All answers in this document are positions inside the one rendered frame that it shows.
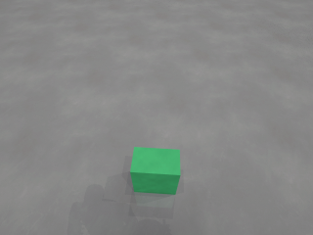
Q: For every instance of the carton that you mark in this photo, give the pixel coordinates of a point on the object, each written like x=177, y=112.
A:
x=155, y=170

